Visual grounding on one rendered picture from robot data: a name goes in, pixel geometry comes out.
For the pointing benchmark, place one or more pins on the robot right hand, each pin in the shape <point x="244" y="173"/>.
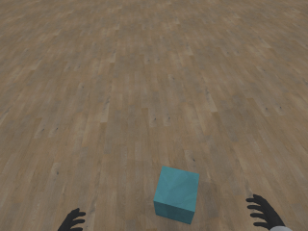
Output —
<point x="269" y="215"/>

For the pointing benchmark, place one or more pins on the carton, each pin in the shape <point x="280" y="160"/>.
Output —
<point x="176" y="193"/>

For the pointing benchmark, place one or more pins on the robot left hand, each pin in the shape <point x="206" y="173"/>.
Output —
<point x="71" y="221"/>

